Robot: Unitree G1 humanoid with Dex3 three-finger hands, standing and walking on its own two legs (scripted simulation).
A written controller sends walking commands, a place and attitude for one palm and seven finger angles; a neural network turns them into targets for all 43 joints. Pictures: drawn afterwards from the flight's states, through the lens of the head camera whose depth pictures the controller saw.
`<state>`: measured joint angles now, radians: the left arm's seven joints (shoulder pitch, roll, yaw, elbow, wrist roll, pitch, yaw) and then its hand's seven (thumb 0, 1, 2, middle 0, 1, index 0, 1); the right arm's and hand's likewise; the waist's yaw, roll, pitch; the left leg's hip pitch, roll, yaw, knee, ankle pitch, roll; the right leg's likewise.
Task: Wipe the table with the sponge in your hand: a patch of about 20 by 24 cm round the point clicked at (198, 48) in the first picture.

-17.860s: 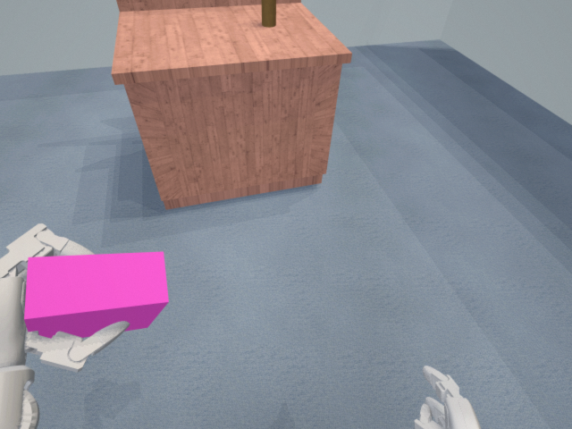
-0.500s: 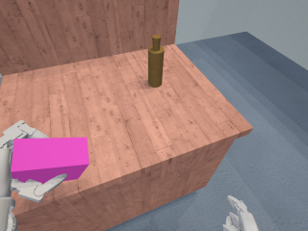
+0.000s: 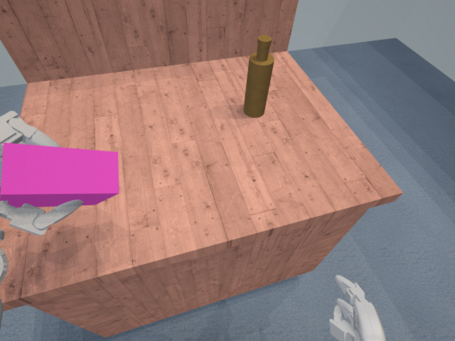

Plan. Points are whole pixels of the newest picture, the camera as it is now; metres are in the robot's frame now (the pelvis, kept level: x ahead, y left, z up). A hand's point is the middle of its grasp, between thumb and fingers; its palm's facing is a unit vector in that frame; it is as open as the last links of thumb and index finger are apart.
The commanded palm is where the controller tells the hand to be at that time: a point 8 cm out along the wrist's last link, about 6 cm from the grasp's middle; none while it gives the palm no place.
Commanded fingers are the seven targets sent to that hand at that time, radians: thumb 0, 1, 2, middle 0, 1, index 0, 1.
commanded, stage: look again from close up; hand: left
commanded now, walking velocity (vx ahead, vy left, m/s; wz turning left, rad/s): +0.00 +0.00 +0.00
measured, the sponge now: (75, 180) +0.27 +0.26 +0.16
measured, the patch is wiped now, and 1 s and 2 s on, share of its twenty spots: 0.00 0.00 0.00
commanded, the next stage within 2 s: shuffle to correct the standing spot in 0.24 s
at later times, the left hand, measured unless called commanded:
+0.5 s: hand (52, 190) +0.25 +0.28 +0.16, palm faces +0.34 -0.85 -0.40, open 9.9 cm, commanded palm +0.19 +0.30 +0.18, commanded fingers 0.00 0.10 1.30 -1.20 -1.60 -1.20 -1.60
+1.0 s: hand (103, 201) +0.24 +0.21 +0.16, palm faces +0.29 -0.87 -0.39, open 9.9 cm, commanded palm +0.18 +0.25 +0.18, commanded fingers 0.00 0.10 1.30 -1.20 -1.60 -1.20 -1.60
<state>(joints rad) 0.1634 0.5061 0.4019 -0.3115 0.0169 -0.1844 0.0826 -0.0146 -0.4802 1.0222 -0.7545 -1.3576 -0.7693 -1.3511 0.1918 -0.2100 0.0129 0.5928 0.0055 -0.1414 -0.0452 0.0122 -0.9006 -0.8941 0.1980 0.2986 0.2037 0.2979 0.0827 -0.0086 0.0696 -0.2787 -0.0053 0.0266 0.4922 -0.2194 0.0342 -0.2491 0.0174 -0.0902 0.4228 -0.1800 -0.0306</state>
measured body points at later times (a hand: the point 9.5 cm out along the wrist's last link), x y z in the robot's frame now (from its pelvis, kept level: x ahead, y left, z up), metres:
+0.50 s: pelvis +0.01 +0.03 +0.00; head +0.05 +0.06 +0.45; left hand +0.22 +0.32 +0.18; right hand +0.19 -0.19 -0.07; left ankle +0.03 +0.09 -0.74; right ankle +0.03 -0.10 -0.74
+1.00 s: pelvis +0.01 -0.03 +0.00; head +0.03 -0.01 +0.45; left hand +0.22 +0.25 +0.18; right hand +0.17 -0.26 -0.07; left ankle +0.03 +0.09 -0.74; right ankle +0.03 -0.10 -0.74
